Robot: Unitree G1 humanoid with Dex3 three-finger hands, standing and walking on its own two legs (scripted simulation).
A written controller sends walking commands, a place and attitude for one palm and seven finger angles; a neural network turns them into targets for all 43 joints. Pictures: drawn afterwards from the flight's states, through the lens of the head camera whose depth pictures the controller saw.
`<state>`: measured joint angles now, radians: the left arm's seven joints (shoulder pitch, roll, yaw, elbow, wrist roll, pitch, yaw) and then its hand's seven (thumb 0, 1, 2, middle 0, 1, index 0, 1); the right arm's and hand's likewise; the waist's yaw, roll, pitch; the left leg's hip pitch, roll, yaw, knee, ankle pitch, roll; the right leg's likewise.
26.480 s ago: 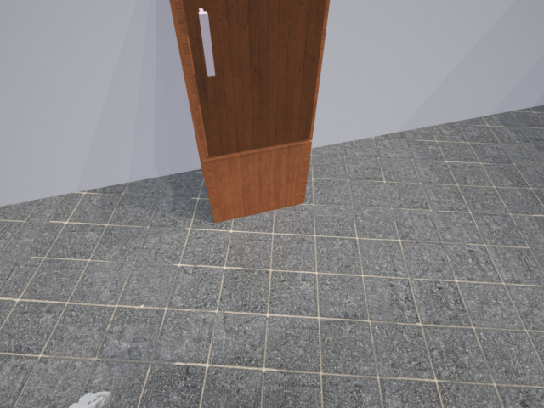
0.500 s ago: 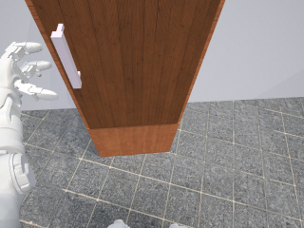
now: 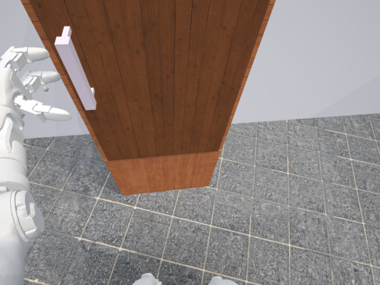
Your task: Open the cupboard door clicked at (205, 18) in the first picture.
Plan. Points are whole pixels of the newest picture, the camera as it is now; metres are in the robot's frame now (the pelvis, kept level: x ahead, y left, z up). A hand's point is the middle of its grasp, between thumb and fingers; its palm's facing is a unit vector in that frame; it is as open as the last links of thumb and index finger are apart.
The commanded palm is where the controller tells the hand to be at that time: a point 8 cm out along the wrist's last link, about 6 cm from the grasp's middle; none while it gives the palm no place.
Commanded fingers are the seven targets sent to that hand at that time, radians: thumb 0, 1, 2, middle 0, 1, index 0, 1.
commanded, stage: move the hooked fingers beside the handle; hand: left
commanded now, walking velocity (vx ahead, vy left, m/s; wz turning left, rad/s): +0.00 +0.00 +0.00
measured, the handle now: (80, 71) +0.53 +0.20 +0.12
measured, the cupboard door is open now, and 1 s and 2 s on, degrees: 0 0 0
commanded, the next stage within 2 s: slide the fingers in behind the handle in 0.44 s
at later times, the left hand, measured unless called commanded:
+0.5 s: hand (48, 92) +0.47 +0.25 +0.13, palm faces +0.07 -1.00 -0.02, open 14.0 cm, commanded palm +0.45 +0.30 +0.12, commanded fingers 0.00 -0.50 0.30 -0.30 -1.20 -0.30 -1.20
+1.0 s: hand (65, 88) +0.48 +0.22 +0.13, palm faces +0.07 -1.00 -0.01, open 14.0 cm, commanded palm +0.45 +0.27 +0.13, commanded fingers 0.00 -0.50 0.30 -0.30 -1.20 -0.30 -1.20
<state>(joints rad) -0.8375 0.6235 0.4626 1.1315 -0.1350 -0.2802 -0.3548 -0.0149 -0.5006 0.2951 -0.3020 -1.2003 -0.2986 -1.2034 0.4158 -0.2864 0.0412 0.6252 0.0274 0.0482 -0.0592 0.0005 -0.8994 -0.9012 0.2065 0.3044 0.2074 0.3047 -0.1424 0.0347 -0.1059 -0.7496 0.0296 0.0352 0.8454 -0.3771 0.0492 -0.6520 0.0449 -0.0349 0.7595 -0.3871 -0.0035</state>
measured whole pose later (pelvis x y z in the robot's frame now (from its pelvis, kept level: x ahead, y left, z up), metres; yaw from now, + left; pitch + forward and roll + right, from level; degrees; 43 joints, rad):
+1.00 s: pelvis +0.00 -0.01 +0.00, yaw +1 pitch +15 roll -3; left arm -0.82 0.54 0.41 1.10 -0.14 -0.28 -0.30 -0.01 -0.50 0.30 -0.30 -1.20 -0.30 -1.20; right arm 0.40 -0.28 0.03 0.63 0.03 0.05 -0.05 0.00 -0.90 -0.90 0.21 0.30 0.21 0.30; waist -0.13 0.04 -0.10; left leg -0.70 0.03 0.03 0.82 -0.37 0.03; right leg -0.61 0.05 -0.04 0.75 -0.39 -0.02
